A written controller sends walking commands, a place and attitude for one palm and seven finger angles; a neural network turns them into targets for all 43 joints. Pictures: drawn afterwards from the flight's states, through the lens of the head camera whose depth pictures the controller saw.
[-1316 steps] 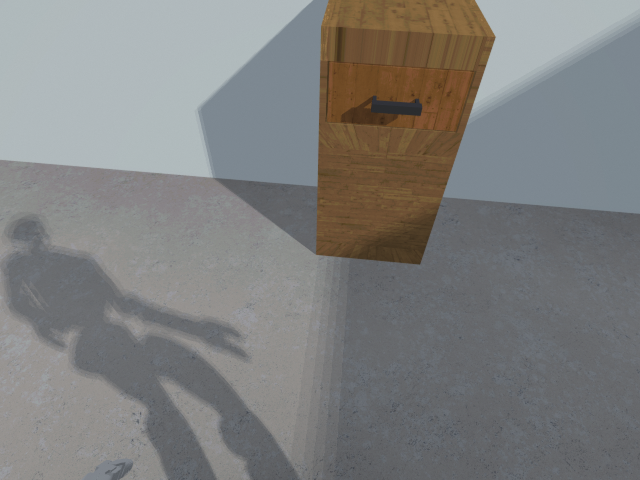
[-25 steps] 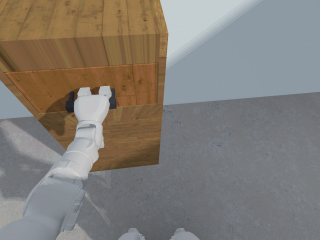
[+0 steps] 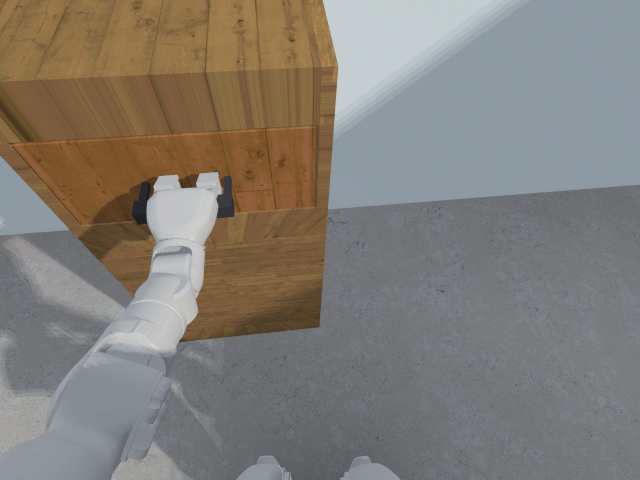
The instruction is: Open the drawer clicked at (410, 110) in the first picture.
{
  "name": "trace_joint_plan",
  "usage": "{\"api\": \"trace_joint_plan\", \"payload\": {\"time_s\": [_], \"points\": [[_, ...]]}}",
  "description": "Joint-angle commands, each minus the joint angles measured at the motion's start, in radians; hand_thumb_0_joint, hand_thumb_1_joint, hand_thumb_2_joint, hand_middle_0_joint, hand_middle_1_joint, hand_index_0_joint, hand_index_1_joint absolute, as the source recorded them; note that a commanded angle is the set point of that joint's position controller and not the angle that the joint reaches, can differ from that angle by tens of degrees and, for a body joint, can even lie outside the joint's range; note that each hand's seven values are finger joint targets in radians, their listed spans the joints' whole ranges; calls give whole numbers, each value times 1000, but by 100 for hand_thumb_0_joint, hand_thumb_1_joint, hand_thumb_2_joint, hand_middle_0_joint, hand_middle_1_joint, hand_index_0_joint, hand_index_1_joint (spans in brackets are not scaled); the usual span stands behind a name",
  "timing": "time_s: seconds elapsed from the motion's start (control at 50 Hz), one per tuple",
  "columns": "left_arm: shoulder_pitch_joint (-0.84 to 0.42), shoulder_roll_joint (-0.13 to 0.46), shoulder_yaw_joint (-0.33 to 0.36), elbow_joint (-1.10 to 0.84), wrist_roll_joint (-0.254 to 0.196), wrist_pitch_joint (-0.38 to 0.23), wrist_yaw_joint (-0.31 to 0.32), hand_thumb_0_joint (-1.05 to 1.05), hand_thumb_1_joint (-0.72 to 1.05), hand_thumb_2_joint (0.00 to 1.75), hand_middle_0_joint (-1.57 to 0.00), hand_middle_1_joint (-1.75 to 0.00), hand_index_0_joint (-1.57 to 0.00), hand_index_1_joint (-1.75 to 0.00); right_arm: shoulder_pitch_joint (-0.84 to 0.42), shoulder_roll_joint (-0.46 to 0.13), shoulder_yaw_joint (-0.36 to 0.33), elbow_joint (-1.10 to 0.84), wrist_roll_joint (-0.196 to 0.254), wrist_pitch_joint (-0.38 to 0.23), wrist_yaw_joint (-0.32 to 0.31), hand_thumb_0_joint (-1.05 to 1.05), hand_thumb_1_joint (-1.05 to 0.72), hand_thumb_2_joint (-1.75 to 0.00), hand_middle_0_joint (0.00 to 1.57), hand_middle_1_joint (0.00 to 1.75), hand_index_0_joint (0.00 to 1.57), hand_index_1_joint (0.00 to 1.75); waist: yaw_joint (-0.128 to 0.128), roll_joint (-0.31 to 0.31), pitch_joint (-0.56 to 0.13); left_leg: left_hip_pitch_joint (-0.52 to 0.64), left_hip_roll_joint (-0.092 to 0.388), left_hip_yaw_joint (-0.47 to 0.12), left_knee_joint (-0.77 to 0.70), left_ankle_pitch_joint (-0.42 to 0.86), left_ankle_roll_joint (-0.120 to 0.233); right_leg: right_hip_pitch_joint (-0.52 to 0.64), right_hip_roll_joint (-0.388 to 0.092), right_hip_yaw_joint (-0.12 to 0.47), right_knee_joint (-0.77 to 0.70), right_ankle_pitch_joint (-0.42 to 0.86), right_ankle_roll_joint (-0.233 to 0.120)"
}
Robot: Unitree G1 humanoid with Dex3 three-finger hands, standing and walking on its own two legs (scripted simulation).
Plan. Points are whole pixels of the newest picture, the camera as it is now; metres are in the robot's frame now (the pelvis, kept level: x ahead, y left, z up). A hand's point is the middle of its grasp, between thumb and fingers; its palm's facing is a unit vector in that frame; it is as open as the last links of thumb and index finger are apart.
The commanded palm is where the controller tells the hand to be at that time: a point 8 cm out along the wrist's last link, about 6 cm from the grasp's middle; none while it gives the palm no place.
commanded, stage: close the thumb around the handle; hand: left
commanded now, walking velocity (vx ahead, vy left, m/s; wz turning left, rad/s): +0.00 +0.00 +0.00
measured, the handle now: (186, 197) +0.51 +0.18 +0.01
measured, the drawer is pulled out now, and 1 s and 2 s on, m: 0.00 0.06 0.18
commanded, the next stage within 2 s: pull the drawer open in 0.14 s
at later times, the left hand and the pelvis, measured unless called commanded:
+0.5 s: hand (194, 236) +0.45 +0.17 -0.01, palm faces -0.04 -0.02 -1.00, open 5.9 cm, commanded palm +0.41 +0.16 +0.04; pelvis +0.01 +0.00 +0.00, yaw -1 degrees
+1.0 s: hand (194, 269) +0.40 +0.16 -0.02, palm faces -0.01 -0.07 -1.00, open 5.8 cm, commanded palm +0.35 +0.16 +0.04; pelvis +0.03 +0.00 +0.02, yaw -1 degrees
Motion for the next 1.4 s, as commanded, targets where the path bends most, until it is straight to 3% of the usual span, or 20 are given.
{"api": "trace_joint_plan", "payload": {"time_s": [0.0,0.22,0.24,0.28,0.36,0.4,0.5,0.52,0.6,0.68,0.76,0.82,0.84,0.96,1.04,1.08,1.14,1.24,1.3,1.38], "points": [[-400,162,49,-179,1,-3,40,0,90,90,-40,-135,-40,-135,102,-148,-52,-69,0,-20,-14,0,-90,-90,20,30,20,30,-25,-24,-412,336,31,-16,-60,380,-18,151,-31,0,-102,364,-4],[-470,133,12,-160,6,27,50,0,90,90,-40,-135,-40,-135,104,-150,-52,-54,3,-14,-12,0,-90,-90,20,30,20,30,-49,-16,-372,336,34,-29,-68,344,-22,98,-30,-10,-111,305,-5],[-441,115,5,-152,5,30,47,0,90,90,-40,-135,-40,-135,105,-148,-54,-57,3,-15,-10,0,-90,-90,20,30,20,30,-40,1,-374,345,33,-26,-73,343,-23,101,-29,-13,-114,299,-7],[-389,152,41,-155,0,27,40,0,90,90,-40,-135,-40,-135,101,-149,-53,-62,3,-11,-11,0,-90,-90,20,30,20,30,-17,-14,-418,359,32,-22,-74,374,-24,142,-29,-8,-108,336,-7],[-319,54,-20,-180,-18,15,17,0,90,90,-40,-135,-40,-135,89,-141,-56,-77,6,-6,-5,0,-90,-90,20,30,20,30,-12,-18,-394,391,37,-26,-84,408,-27,141,-26,-15,-117,350,-11],[-261,65,-7,-198,-22,7,13,0,90,90,-40,-135,-40,-135,82,-143,-53,-89,9,-3,-5,0,-90,-90,20,30,20,30,9,-20,-386,390,38,-23,-92,402,-27,154,-24,-12,-118,348,-11],[-153,68,3,-225,-15,-2,8,0,90,90,-40,-135,-40,-135,68,-141,-54,-102,12,3,-6,0,-90,-90,20,30,20,30,30,-45,-362,379,36,-13,-99,427,-23,195,-25,-2,-126,396,-12],[-151,41,-19,-247,-17,-3,8,0,90,90,-40,-135,-40,-135,66,-139,-54,-105,10,4,-5,0,-90,-90,20,30,20,30,25,-52,-366,381,37,-12,-100,437,-22,205,-26,-5,-126,408,-11],[-15,27,-14,-319,-14,1,12,0,90,90,-40,-135,-40,-135,50,-135,-60,-117,13,11,3,0,-90,-90,20,30,20,30,53,-45,-391,429,40,-12,-97,547,-24,244,-25,-1,-124,491,-12],[47,21,-21,-377,-10,22,17,0,90,90,-40,-135,-40,-135,28,-136,-58,-127,16,20,7,0,-90,-90,20,30,20,30,53,-75,-352,432,42,-15,-104,596,-24,267,-26,4,-132,536,-10],[107,12,-32,-444,-6,51,21,0,90,90,-40,-135,-40,-135,-1,-137,-61,-140,18,27,12,0,-90,-90,20,30,20,30,61,-52,-340,471,47,-23,-111,648,-30,269,-25,1,-138,540,-13],[150,-34,-72,-512,-11,65,17,0,90,90,-40,-135,-40,-135,-22,-129,-63,-151,19,30,18,0,-90,-90,20,30,20,30,61,-45,-354,521,53,-25,-109,689,-31,268,-26,-5,-141,550,-8],[196,-8,-46,-518,-13,72,16,0,90,90,-40,-135,-40,-135,-26,-129,-61,-157,20,32,19,0,-90,-90,20,30,20,30,75,-43,-352,514,50,-22,-115,690,-31,291,-26,-3,-142,560,-10],[283,16,-36,-578,-12,80,9,0,90,90,-40,-135,-40,-135,-78,-128,-48,-178,21,32,10,0,-90,-90,20,30,20,30,81,-68,-314,480,37,-17,-125,634,-29,331,-32,17,-150,583,-11],[348,-26,-76,-637,-6,80,10,0,90,90,-40,-135,-40,-135,-104,-117,-45,-195,23,26,14,0,-90,-90,20,30,20,30,90,-51,-300,503,38,-19,-127,634,-31,322,-32,13,-150,566,-11],[373,12,-45,-659,-2,76,12,0,90,90,-40,-135,-40,-135,-113,-117,-43,-199,23,24,12,0,-90,-90,20,30,20,30,99,-63,-300,495,34,-17,-130,620,-31,339,-33,24,-149,574,-12],[425,-28,-88,-700,1,74,14,0,90,90,-40,-135,-40,-135,-132,-112,-39,-211,23,19,17,0,-90,-90,20,30,20,30,98,-62,-285,501,34,-24,-134,616,-33,334,-32,21,-148,558,-14],[485,-1,-63,-748,6,66,21,0,90,90,-40,-135,-40,-135,-156,-108,-35,-216,21,10,18,0,-90,-90,20,30,20,30,109,-82,-275,480,27,-20,-140,547,-33,347,-33,31,-149,532,-16],[456,-33,-102,-765,16,61,25,0,90,90,-40,-135,-40,-135,-173,-107,-35,-214,21,6,19,0,-90,-90,20,30,20,30,97,-57,-216,477,31,-29,-150,478,-34,291,-31,19,-157,433,-20],[429,1,-77,-771,25,58,38,0,90,90,-40,-135,-40,-135,-189,-107,-31,-208,18,2,12,0,-90,-90,20,30,20,30,102,-63,-221,456,22,-23,-154,393,-32,292,-31,30,-159,392,-25]]}}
